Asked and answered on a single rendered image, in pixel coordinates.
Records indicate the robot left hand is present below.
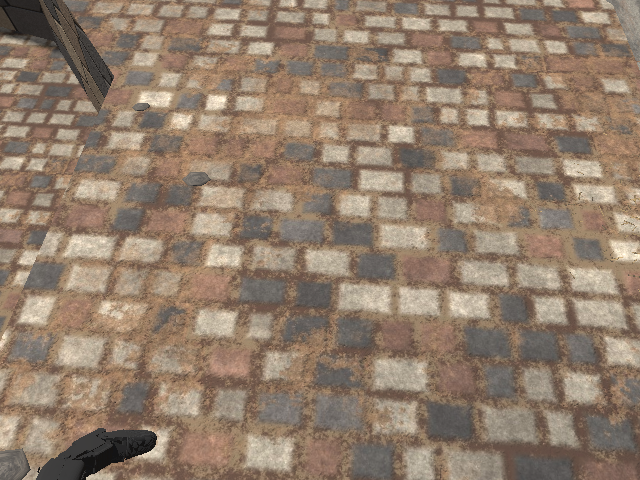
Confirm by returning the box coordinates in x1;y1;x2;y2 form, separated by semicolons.
36;428;157;480

